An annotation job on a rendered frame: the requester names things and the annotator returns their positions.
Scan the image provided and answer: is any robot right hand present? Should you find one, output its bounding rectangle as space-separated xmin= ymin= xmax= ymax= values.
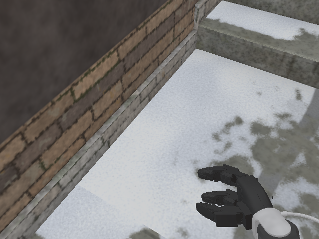
xmin=195 ymin=164 xmax=273 ymax=230

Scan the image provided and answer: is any right robot forearm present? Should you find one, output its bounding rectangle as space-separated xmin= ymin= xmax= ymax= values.
xmin=251 ymin=207 xmax=300 ymax=239

